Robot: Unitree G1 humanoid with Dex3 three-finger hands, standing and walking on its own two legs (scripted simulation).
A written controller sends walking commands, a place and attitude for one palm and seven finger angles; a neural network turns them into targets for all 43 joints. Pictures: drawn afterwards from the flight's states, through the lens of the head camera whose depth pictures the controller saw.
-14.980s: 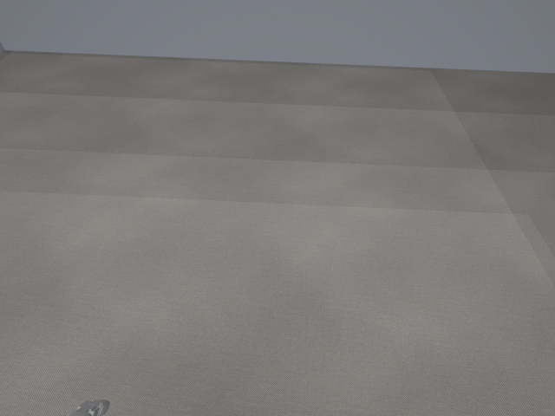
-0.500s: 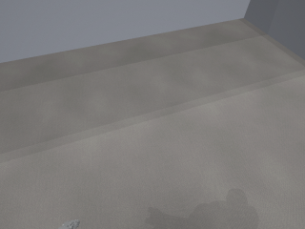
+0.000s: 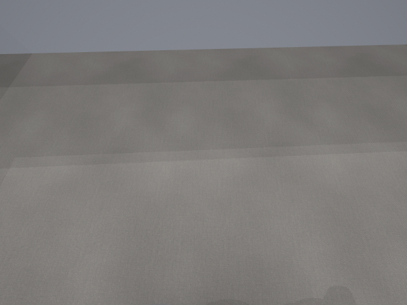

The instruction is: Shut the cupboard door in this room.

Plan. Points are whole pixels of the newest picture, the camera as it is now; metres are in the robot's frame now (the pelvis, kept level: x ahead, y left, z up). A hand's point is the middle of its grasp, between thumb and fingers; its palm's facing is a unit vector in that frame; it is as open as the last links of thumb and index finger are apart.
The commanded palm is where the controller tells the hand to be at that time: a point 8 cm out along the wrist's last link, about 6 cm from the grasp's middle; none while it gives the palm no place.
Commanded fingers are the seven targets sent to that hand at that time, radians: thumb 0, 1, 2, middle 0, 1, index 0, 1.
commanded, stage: turn or walk to find it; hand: left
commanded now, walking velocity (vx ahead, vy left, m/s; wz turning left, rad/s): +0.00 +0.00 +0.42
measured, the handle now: out of the picture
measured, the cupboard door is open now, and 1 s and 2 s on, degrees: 80 80 80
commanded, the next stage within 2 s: none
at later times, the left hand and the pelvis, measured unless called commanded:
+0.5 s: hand out of the picture +0.05 +0.21 -0.15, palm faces +0.19 -0.94 -0.28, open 7.4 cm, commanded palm none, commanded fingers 0.00 0.90 0.90 -0.20 -0.30 -0.20 -0.30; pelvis -0.02 -0.01 -0.01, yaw +11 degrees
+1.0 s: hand out of the picture -0.12 +0.21 -0.19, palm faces +0.46 -0.86 -0.24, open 7.4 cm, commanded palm none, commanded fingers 0.00 0.90 0.90 -0.20 -0.30 -0.20 -0.30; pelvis -0.05 +0.01 -0.01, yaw +25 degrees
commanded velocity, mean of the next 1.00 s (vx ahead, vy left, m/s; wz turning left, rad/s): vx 0.00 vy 0.00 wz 0.42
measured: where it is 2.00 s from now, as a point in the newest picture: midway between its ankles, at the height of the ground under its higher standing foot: outside the picture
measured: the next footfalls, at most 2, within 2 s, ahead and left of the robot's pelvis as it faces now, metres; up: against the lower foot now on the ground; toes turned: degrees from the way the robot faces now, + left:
left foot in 0.04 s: +0.02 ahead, +0.13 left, +0.00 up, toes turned +5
right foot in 0.50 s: +0.04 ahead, -0.11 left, +0.00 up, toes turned +7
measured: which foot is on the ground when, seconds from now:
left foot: up 0.00-0.02, down 0.04-0.50, up 0.52-0.94, down 0.96-1.00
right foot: down 0.00-0.04, up 0.06-0.48, down 0.50-0.96, up 0.98-1.00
